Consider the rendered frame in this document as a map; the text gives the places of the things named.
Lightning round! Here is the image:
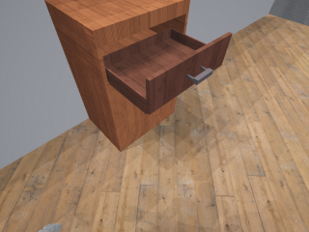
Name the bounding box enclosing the drawer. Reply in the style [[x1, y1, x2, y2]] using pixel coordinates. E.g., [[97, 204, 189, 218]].
[[102, 28, 233, 115]]

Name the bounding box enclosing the cabinet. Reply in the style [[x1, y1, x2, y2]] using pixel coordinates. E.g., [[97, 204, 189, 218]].
[[44, 0, 190, 152]]

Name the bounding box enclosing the handle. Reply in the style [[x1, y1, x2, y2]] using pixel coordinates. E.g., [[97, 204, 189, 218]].
[[186, 66, 213, 85]]

